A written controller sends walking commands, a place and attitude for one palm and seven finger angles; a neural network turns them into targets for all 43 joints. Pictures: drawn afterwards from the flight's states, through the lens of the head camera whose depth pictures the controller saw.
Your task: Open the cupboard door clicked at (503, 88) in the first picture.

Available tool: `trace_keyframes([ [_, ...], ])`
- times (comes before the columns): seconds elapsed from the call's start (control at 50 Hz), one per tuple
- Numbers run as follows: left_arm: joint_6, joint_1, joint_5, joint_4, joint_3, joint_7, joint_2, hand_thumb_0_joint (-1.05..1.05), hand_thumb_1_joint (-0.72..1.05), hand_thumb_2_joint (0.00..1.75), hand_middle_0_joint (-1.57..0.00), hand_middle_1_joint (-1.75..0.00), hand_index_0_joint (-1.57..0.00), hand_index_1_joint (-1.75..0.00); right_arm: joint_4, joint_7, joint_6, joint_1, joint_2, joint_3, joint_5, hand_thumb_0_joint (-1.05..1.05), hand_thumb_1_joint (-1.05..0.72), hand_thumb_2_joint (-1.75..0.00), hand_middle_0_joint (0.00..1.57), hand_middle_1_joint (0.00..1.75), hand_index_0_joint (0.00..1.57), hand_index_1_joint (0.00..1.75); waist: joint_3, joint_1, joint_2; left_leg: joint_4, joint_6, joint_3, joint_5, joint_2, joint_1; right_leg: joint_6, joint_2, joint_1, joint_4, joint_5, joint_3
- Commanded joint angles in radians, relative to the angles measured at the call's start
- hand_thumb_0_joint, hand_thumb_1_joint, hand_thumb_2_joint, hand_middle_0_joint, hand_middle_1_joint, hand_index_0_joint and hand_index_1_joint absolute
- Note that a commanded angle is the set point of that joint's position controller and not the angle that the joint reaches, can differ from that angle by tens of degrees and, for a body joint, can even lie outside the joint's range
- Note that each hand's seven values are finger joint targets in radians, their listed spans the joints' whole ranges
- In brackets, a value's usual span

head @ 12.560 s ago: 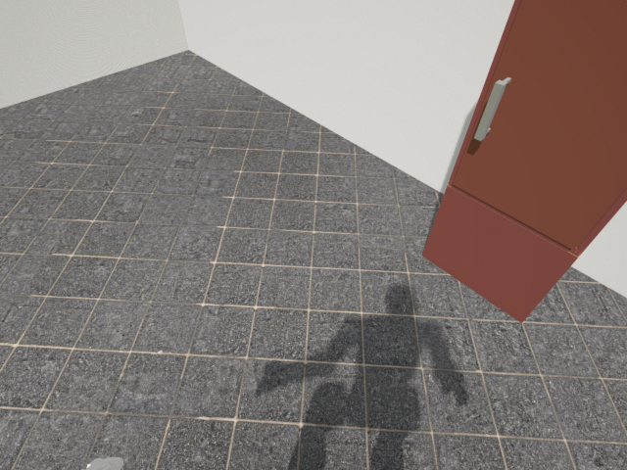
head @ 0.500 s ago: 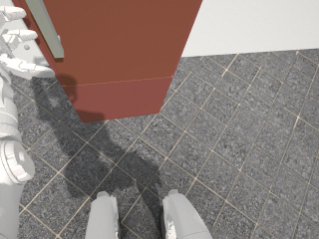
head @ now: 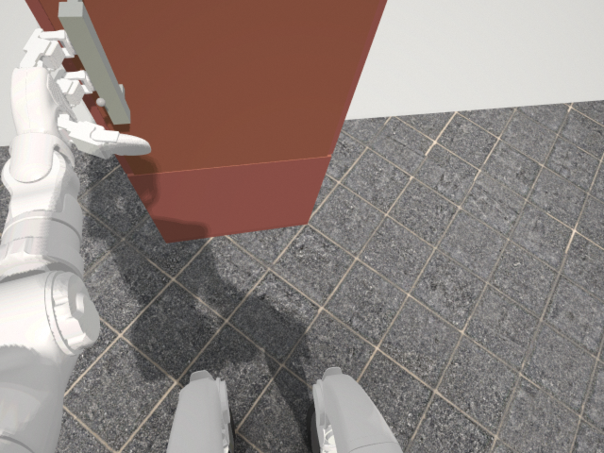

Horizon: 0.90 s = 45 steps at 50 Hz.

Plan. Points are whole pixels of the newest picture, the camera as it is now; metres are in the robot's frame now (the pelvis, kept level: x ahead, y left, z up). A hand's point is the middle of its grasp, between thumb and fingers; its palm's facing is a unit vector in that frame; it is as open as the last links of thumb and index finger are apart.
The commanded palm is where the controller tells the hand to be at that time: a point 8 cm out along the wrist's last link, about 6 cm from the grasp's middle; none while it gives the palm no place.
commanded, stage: slide the fingers in behind the handle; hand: left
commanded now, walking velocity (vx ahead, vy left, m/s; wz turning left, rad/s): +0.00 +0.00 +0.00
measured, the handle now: (100, 60) +0.60 +0.20 +0.07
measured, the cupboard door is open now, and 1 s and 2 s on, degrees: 0 0 13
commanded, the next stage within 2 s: close the thumb around the handle in 0.68 s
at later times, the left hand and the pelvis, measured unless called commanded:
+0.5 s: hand (120, 100) +0.54 +0.18 +0.07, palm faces +0.11 -0.99 -0.03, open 14.1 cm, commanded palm +0.51 +0.21 +0.06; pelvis +0.00 -0.01 +0.00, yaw +1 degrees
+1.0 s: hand (122, 100) +0.54 +0.18 +0.07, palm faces +0.11 -0.99 -0.03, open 12.8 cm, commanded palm +0.51 +0.21 +0.06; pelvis +0.00 -0.01 +0.00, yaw +1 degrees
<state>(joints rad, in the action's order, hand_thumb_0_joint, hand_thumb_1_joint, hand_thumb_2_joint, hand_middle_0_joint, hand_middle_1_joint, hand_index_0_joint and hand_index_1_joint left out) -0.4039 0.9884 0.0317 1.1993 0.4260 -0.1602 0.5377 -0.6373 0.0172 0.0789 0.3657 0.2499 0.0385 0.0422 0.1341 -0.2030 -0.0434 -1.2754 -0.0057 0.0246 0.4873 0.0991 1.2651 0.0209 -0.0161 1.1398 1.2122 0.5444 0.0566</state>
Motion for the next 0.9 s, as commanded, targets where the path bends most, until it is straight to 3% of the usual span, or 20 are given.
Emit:
trace_keyframes([
  [0.0,-0.082,0.441,0.014,-0.233,0.028,0.014,0.235,0.0,-0.5,0.3,-0.3,-1.2,-0.3,-1.2,0.036,-0.016,-0.008,0.193,0.191,-0.068,0.002,0.0,-0.9,-0.9,0.2,0.3,0.2,0.3,0.546,-0.007,-0.154,0.117,-0.022,0.043,-0.36,-0.047,-0.562,-0.038,-0.046,-0.106,-0.156,-0.298,-0.002],
  [0.02,-0.088,0.43,0.014,-0.235,0.044,0.017,0.25,0.0,-0.5,0.3,-0.3,-1.2,-0.3,-1.2,0.038,-0.015,-0.007,0.196,0.192,-0.067,0.004,0.0,-0.9,-0.9,0.2,0.3,0.2,0.3,0.557,-0.001,-0.153,0.116,-0.022,0.045,-0.375,-0.048,-0.565,-0.041,-0.046,-0.112,-0.148,-0.309,0.0],
  [0.1,-0.086,0.417,0.011,-0.234,0.0,0.021,0.194,0.0,-0.5,0.3,-0.3,-1.2,-0.3,-1.2,0.037,-0.011,-0.001,0.19,0.187,-0.073,0.0,0.0,-0.9,-0.9,0.2,0.3,0.2,0.3,0.54,-0.009,-0.144,0.121,-0.019,0.041,-0.366,-0.047,-0.57,-0.038,-0.045,-0.11,-0.159,-0.309,0.0],
  [0.14,-0.091,0.461,0.012,-0.259,-0.033,0.028,0.153,0.0,-0.5,0.3,-0.3,-1.2,-0.3,-1.2,0.031,-0.01,-0.002,0.192,0.184,-0.075,0.0,0.0,-0.9,-0.9,0.2,0.3,0.2,0.3,0.546,-0.02,-0.173,0.123,-0.017,0.047,-0.379,-0.045,-0.606,-0.038,-0.045,-0.083,-0.157,-0.309,0.003],
  [0.16,-0.093,0.451,0.014,-0.263,-0.018,0.036,0.16,0.0,-0.5,0.3,-0.3,-1.2,-0.3,-1.2,0.028,-0.008,-0.001,0.197,0.185,-0.077,0.003,0.0,-0.9,-0.9,0.2,0.3,0.2,0.3,0.56,-0.008,-0.181,0.126,-0.014,0.05,-0.389,-0.046,-0.62,-0.041,-0.045,-0.088,-0.158,-0.311,0.005],
  [0.26,-0.097,0.446,0.009,-0.235,-0.045,0.061,0.115,0.0,-0.5,0.3,-0.3,-1.2,-0.3,-1.2,0.022,-0.004,-0.003,0.196,0.179,-0.078,0.006,0.0,-0.9,-0.9,0.2,0.3,0.2,0.3,0.525,-0.024,-0.124,0.125,-0.021,0.037,-0.361,-0.052,-0.573,-0.036,-0.045,-0.112,-0.171,-0.317,-0.001],
  [0.32,-0.114,0.457,-0.001,-0.228,-0.027,0.064,0.154,0.0,-0.5,0.3,-0.3,-1.2,-0.3,-1.2,0.02,-0.004,-0.004,0.2,0.184,-0.075,0.009,0.0,-0.9,-0.9,0.2,0.3,0.2,0.3,0.511,-0.022,-0.124,0.126,-0.024,0.038,-0.342,-0.054,-0.555,-0.039,-0.045,-0.116,-0.169,-0.305,-0.006],
  [0.34,-0.114,0.441,-0.002,-0.216,-0.05,0.058,0.126,0.0,-0.5,0.3,-0.3,-1.2,-0.3,-1.2,0.022,-0.003,-0.004,0.192,0.181,-0.077,0.006,0.0,-0.9,-0.9,0.2,0.3,0.2,0.3,0.513,-0.022,-0.142,0.125,-0.021,0.034,-0.345,-0.055,-0.563,-0.039,-0.044,-0.106,-0.171,-0.307,-0.007],
  [0.38,-0.114,0.441,0.003,-0.205,-0.024,0.055,0.157,0.0,-0.5,0.3,-0.3,-1.2,-0.3,-1.2,0.021,-0.005,-0.002,0.193,0.184,-0.075,0.006,0.0,-0.9,-0.9,0.2,0.3,0.2,0.3,0.507,-0.019,-0.118,0.124,-0.023,0.034,-0.335,-0.055,-0.543,-0.038,-0.044,-0.122,-0.17,-0.303,-0.007],
  [0.44,-0.117,0.453,0.008,-0.215,-0.033,0.052,0.144,0.0,-0.5,0.3,-0.3,-1.2,-0.3,-1.2,0.022,-0.005,-0.002,0.194,0.184,-0.076,0.005,0.0,-0.9,-0.9,0.2,0.3,0.2,0.3,0.525,-0.02,-0.146,0.122,-0.022,0.036,-0.355,-0.055,-0.564,-0.039,-0.043,-0.111,-0.165,-0.315,-0.007],
  [0.46,-0.113,0.436,0.01,-0.199,-0.018,0.053,0.154,0.0,-0.5,0.3,-0.3,-1.2,-0.3,-1.2,0.023,-0.006,0.0,0.192,0.185,-0.078,0.004,0.0,-0.9,-0.9,0.2,0.3,0.2,0.3,0.52,-0.017,-0.122,0.121,-0.022,0.034,-0.347,-0.055,-0.554,-0.037,-0.043,-0.116,-0.167,-0.31,-0.007],
  [0.5,-0.107,0.432,0.009,-0.199,-0.036,0.052,0.133,0.0,-0.5,0.3,-0.3,-1.2,-0.3,-1.2,0.027,-0.004,0.0,0.189,0.18,-0.075,0.003,0.0,-0.9,-0.9,0.2,0.3,0.2,0.3,0.51,-0.015,-0.137,0.121,-0.022,0.028,-0.343,-0.058,-0.543,-0.037,-0.042,-0.121,-0.168,-0.312,-0.008],
  [0.52,-0.11,0.439,0.009,-0.204,-0.013,0.057,0.157,0.0,-0.5,0.3,-0.3,-1.2,-0.3,-1.2,0.024,-0.007,0.0,0.196,0.185,-0.077,0.005,0.0,-0.9,-0.9,0.2,0.3,0.2,0.3,0.521,-0.019,-0.116,0.119,-0.025,0.035,-0.354,-0.055,-0.552,-0.038,-0.043,-0.119,-0.161,-0.318,-0.006],
  [0.58,-0.108,0.452,-0.002,-0.206,-0.046,0.06,0.13,0.0,-0.5,0.3,-0.3,-1.2,-0.3,-1.2,0.026,-0.005,0.002,0.192,0.181,-0.076,0.004,0.0,-0.9,-0.9,0.2,0.3,0.2,0.3,0.514,-0.021,-0.143,0.121,-0.022,0.035,-0.343,-0.056,-0.555,-0.037,-0.041,-0.103,-0.165,-0.303,-0.006],
  [0.64,-0.109,0.455,-0.001,-0.207,-0.025,0.064,0.154,0.0,-0.5,0.3,-0.3,-1.2,-0.3,-1.2,0.023,-0.007,0.004,0.195,0.186,-0.077,0.006,0.0,-0.9,-0.9,0.2,0.3,0.2,0.3,0.529,-0.018,-0.14,0.119,-0.021,0.038,-0.365,-0.054,-0.563,-0.038,-0.041,-0.106,-0.158,-0.317,-0.005],
  [0.74,-0.115,0.444,0.005,-0.229,-0.042,0.061,0.122,0.0,-0.5,0.3,-0.3,-1.2,-0.3,-1.2,0.024,-0.004,0.004,0.194,0.181,-0.079,0.006,0.0,-0.9,-0.9,0.2,0.3,0.2,0.3,0.553,-0.013,-0.152,0.118,-0.019,0.037,-0.387,-0.055,-0.586,-0.038,-0.042,-0.111,-0.157,-0.335,-0.004],
  [0.76,-0.112,0.437,0.004,-0.212,-0.045,0.063,0.117,0.0,-0.5,0.3,-0.3,-1.2,-0.3,-1.2,0.023,-0.004,0.006,0.193,0.183,-0.08,0.006,0.0,-0.9,-0.9,0.2,0.3,0.2,0.3,0.536,-0.02,-0.13,0.119,-0.019,0.04,-0.373,-0.054,-0.58,-0.038,-0.043,-0.101,-0.162,-0.322,-0.003],
  [0.78,-0.113,0.463,0.004,-0.221,-0.06,0.065,0.107,0.0,-0.44,0.32,-0.3,-1.21,-0.3,-1.21,0.019,-0.005,0.006,0.193,0.182,-0.08,0.006,0.0,-0.9,-0.9,0.2,0.3,0.2,0.3,0.523,-0.032,-0.124,0.12,-0.021,0.04,-0.362,-0.053,-0.576,-0.035,-0.042,-0.094,-0.165,-0.314,-0.003],
  [0.8,-0.112,0.449,0.004,-0.22,-0.045,0.067,0.119,0.0,-0.39,0.35,-0.31,-1.21,-0.31,-1.21,0.021,-0.005,0.005,0.193,0.182,-0.08,0.006,0.0,-0.9,-0.9,0.2,0.3,0.2,0.3,0.526,-0.02,-0.134,0.12,-0.021,0.034,-0.354,-0.056,-0.566,-0.036,-0.042,-0.11,-0.168,-0.314,-0.007],
  [0.88,-0.114,0.451,0.0,-0.216,-0.039,0.066,0.134,0.0,-0.16,0.44,-0.32,-1.24,-0.32,-1.24,0.02,-0.005,0.005,0.195,0.182,-0.078,0.006,0.0,-0.9,-0.9,0.2,0.3,0.2,0.3,0.531,-0.02,-0.126,0.119,-0.022,0.035,-0.363,-0.057,-0.561,-0.037,-0.043,-0.122,-0.165,-0.327,-0.007],
])
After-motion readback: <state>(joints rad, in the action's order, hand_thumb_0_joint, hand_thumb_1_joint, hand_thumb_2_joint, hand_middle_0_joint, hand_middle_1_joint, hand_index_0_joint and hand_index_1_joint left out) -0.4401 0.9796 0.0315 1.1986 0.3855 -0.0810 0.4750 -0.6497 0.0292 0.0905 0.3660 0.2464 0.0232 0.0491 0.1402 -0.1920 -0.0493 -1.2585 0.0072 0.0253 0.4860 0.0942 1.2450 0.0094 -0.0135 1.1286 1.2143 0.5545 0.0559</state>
